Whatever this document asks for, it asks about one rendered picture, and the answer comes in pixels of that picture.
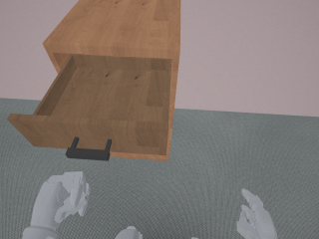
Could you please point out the handle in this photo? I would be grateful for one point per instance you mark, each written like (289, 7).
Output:
(87, 153)

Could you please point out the robot left shin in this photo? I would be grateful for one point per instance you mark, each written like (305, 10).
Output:
(131, 227)

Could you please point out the robot left thigh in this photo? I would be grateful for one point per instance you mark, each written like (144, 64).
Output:
(129, 234)

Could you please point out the right robot hand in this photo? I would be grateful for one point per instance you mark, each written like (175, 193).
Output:
(260, 224)

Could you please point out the drawer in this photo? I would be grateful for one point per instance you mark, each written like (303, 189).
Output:
(96, 98)

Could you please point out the left robot forearm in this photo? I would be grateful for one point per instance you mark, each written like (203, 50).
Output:
(39, 232)

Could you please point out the left robot hand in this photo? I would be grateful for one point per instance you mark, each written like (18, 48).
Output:
(69, 189)

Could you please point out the cabinet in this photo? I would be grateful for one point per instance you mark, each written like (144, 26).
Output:
(121, 28)

